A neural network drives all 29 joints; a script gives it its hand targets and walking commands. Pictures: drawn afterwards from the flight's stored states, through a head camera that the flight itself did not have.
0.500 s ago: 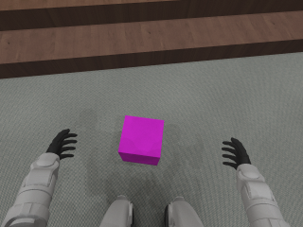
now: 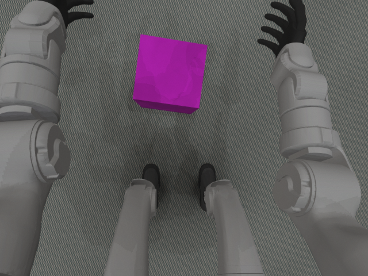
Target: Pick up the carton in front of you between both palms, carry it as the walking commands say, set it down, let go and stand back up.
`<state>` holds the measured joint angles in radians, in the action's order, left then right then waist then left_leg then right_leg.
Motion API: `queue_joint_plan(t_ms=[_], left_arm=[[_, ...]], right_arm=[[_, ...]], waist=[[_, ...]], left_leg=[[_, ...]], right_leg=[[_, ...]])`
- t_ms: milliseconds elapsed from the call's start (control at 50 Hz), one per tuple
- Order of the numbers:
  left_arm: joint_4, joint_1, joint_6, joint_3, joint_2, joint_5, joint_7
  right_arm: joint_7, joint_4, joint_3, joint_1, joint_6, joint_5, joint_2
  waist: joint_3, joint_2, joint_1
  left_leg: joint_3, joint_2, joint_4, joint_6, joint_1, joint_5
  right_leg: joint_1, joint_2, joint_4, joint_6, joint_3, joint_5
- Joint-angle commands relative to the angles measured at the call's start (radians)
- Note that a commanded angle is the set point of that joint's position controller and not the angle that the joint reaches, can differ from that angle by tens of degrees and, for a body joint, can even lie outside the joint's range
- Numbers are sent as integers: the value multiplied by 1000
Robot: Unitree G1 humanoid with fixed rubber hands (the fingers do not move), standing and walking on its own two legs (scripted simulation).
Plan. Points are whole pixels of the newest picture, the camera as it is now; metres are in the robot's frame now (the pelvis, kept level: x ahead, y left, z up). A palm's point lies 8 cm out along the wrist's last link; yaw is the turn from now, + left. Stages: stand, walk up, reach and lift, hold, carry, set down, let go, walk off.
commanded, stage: reach and lift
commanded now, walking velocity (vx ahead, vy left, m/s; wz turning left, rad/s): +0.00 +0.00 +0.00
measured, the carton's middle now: (169, 80) +0.56 +0.03 -0.53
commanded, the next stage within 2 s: none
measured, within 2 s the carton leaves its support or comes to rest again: leaves its support in 1.88 s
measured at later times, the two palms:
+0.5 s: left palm (97, 54) +0.56 +0.21 -0.28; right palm (244, 69) +0.54 -0.16 -0.28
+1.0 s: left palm (118, 72) +0.56 +0.20 -0.46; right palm (225, 84) +0.54 -0.16 -0.46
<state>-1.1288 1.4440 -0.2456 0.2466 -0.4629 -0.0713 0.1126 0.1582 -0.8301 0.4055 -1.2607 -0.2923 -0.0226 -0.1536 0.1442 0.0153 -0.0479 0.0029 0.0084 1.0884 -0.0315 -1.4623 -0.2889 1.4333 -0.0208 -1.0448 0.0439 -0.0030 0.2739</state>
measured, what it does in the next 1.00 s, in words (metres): lowers itself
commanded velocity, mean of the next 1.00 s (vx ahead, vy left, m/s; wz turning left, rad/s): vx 0.00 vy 0.00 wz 0.00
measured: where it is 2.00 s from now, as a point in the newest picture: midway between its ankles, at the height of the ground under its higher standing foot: (180, 196)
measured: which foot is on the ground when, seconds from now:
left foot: down 0.00-1.00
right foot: down 0.00-1.00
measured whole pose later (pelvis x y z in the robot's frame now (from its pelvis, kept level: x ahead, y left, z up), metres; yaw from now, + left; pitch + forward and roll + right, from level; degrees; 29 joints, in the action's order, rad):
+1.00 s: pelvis -0.03 -0.01 -0.28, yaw -2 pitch +35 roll -5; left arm -1.27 1.75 -0.13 -0.02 -0.58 0.17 0.02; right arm 0.18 -1.09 0.26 -1.62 -0.14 0.15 -0.25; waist 0.53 0.05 -0.02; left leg 0.04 0.00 2.19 -0.02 -2.23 -0.57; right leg 2.19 0.07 -2.13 0.09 0.02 0.56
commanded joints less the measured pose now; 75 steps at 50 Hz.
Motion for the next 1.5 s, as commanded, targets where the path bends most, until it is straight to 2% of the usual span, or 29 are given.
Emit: queue_joint_plan(t_ms=[0,100,160,200,260,340,400,500,560,640,760,840,920,960,1020,1100,1200,1380,1440,1480], left_arm=[[102,329,33,45,-133,-39,-2],[163,272,62,90,-57,-82,-6],[174,202,93,124,7,-107,-9],[169,157,110,150,34,-122,-13],[152,101,128,180,44,-140,-25],[141,90,155,170,13,-112,-47],[156,146,165,107,-34,-44,-62],[166,284,158,-29,-137,90,-83],[147,362,142,-98,-184,153,-87],[102,457,109,-156,-226,196,-88],[-29,540,104,-200,-235,216,-80],[-68,596,118,-221,-225,217,-77],[-55,661,134,-258,-230,237,-88],[-14,688,145,-259,-238,254,-99],[5,670,156,-273,-237,278,-109],[-36,593,157,-278,-211,267,-118],[-73,532,156,-257,-170,244,-111],[-31,610,155,-277,-143,253,-93],[-36,642,143,-299,-46,250,-75],[-42,664,125,-307,129,236,-33]], right_arm=[[-3,121,47,-253,37,-41,-95],[-23,161,85,-163,89,-79,-47],[-38,161,104,-114,134,-106,-6],[-43,156,117,-89,160,-125,10],[-46,137,116,-64,184,-141,24],[-33,113,83,-79,197,-122,26],[-8,105,34,-115,194,-69,-8],[40,99,-74,-230,174,55,-82],[60,92,-121,-307,154,121,-116],[72,62,-162,-416,123,181,-154],[49,-69,-144,-527,122,179,-180],[25,-136,-125,-576,145,159,-200],[18,-154,-122,-624,173,164,-239],[22,-145,-137,-651,188,169,-258],[31,-127,-161,-637,205,183,-241],[26,-124,-189,-577,209,208,-209],[22,-162,-173,-516,209,193,-180],[32,-155,-163,-590,206,176,-143],[19,-152,-176,-635,198,171,-47],[-10,-149,-166,-671,183,124,87]], waist=[[-1143,-116,-4],[-1219,-159,-2],[-1159,-153,7],[-1129,-135,12],[-1104,-102,35],[-1085,-54,53],[-1162,-54,46],[-1319,-88,37],[-1350,-111,37],[-1307,-126,45],[-1039,-93,42],[-934,-91,31],[-966,-117,11],[-987,-97,22],[-1005,-74,15],[-1045,-99,35],[-940,-92,30],[-895,-88,23],[-850,-83,32],[-790,-86,17]], left_leg=[[9,49,-89,49,704,250],[35,47,-27,51,842,624],[62,32,20,44,787,750],[78,24,66,37,721,781],[79,24,153,33,568,716],[48,42,268,39,281,552],[27,46,382,45,182,481],[-11,37,563,55,99,368],[-25,27,644,56,68,270],[-30,11,713,54,31,129],[-9,-17,786,43,-113,-59],[17,-23,841,39,-125,-65],[36,-23,904,42,-39,20],[31,-17,920,44,-70,49],[47,-13,958,40,-14,163],[36,-7,976,46,66,233],[24,-5,971,49,-46,167],[13,-5,950,48,-147,49],[8,4,941,50,-158,4],[-1,18,944,54,-190,-26]], right_leg=[[-389,104,46,16,-83,-115],[-252,121,35,13,-84,-295],[-121,121,6,16,-73,-351],[-29,120,-33,24,-69,-352],[79,120,-125,36,-66,-302],[69,123,-280,47,-56,-305],[40,122,-408,51,-52,-319],[-24,117,-595,47,-52,-318],[-15,114,-678,41,-64,-243],[33,107,-753,34,-83,-93],[142,87,-846,28,-93,76],[208,78,-912,29,-93,88],[241,74,-977,29,-97,32],[195,74,-1005,25,-95,-7],[221,85,-1039,32,-106,-92],[245,96,-1045,32,-119,-104],[259,104,-1037,30,-108,-78],[176,108,-1016,20,-86,-41],[152,120,-1012,19,-87,-13],[122,132,-1013,13,-86,1]])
